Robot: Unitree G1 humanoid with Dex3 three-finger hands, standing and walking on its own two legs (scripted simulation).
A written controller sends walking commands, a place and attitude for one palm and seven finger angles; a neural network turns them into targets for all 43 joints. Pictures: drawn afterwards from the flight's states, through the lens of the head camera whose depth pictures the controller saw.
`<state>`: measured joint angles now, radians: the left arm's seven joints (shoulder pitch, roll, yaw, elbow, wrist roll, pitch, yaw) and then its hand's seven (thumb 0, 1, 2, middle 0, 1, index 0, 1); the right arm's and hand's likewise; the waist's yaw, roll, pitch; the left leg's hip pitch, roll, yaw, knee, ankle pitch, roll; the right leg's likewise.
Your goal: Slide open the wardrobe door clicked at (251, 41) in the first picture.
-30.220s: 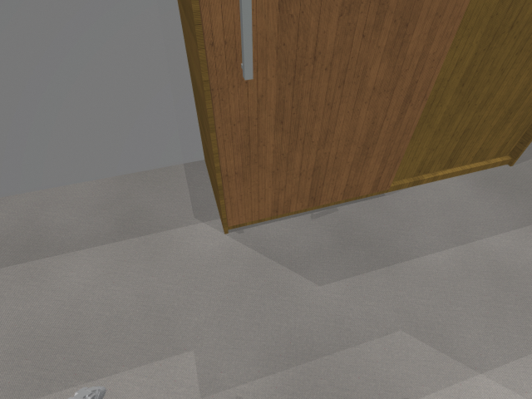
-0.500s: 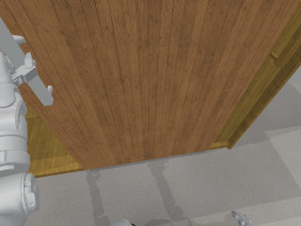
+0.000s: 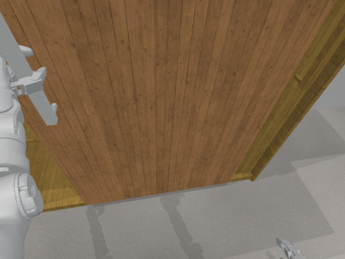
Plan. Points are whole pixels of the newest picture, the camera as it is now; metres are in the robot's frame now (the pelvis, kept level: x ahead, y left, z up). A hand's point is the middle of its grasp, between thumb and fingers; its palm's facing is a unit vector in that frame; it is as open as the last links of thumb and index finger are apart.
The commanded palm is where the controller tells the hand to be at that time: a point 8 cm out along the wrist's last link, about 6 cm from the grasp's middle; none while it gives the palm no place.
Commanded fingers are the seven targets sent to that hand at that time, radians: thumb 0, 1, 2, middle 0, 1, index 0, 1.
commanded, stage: loosen the grip on the handle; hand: left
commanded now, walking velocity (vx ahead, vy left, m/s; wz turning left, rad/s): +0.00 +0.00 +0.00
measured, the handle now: (26, 66) +0.48 +0.35 +0.19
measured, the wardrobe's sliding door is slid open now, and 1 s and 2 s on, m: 0.66 0.66 0.66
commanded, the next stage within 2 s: slip the hand off the handle in 0.40 s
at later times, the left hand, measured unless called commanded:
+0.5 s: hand (33, 81) +0.45 +0.32 +0.17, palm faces +0.47 -0.86 -0.22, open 14.2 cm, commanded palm +0.41 +0.36 +0.18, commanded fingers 0.00 -0.55 0.20 -0.25 -1.15 -0.25 -1.15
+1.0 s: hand out of the picture +0.43 +0.39 +0.17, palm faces +0.51 -0.82 -0.24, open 14.5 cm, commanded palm +0.39 +0.42 +0.18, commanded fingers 0.00 -0.55 0.20 -0.25 -1.15 -0.25 -1.15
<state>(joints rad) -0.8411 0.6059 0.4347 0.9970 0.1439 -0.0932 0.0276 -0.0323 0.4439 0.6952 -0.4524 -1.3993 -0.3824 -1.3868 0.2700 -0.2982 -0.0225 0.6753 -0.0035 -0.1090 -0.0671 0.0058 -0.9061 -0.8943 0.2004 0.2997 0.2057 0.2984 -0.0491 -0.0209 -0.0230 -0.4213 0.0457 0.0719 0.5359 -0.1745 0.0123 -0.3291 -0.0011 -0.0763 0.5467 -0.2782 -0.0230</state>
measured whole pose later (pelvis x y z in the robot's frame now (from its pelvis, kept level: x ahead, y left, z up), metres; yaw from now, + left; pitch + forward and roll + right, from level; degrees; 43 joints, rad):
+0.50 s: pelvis +0.02 +0.01 +0.00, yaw +0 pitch +5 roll -1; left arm -0.70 0.55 0.41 0.79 0.04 -0.10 0.05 -0.01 -0.54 0.21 -0.35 -1.26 -0.33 -1.21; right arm 0.34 -0.25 0.01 0.74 0.02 -0.11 -0.10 0.01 -0.90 -0.89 0.20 0.30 0.21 0.30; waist -0.03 0.00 -0.02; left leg -0.44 0.03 0.07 0.58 -0.23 0.03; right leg -0.33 -0.01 -0.07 0.56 -0.31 -0.01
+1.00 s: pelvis +0.03 +0.00 -0.01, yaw +0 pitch +7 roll -1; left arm -0.68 0.74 0.56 0.91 0.03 -0.12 -0.12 -0.01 -0.55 0.20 -0.28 -1.17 -0.29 -1.17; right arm 0.35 -0.28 0.02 0.69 0.03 -0.04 -0.13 0.01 -0.91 -0.89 0.20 0.30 0.21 0.30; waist -0.03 -0.01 -0.04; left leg -0.50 0.05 0.05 0.63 -0.26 0.01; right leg -0.38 0.01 -0.09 0.59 -0.34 -0.02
